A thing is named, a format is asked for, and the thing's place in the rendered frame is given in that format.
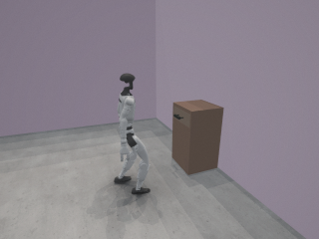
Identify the robot right hand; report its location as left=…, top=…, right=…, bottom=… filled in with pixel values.
left=120, top=145, right=130, bottom=162

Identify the cabinet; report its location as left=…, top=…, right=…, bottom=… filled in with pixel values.
left=171, top=100, right=224, bottom=175

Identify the right robot shin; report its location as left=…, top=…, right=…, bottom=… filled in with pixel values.
left=137, top=162, right=150, bottom=190

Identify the humanoid robot torso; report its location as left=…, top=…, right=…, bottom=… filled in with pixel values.
left=119, top=94, right=136, bottom=136

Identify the handle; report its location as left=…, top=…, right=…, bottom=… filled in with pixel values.
left=173, top=114, right=183, bottom=120

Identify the drawer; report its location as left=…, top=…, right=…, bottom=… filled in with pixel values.
left=173, top=107, right=190, bottom=127

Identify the robot right forearm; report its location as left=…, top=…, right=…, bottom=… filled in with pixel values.
left=119, top=119, right=128, bottom=146

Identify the robot right upper arm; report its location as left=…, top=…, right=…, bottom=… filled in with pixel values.
left=119, top=96, right=135, bottom=123

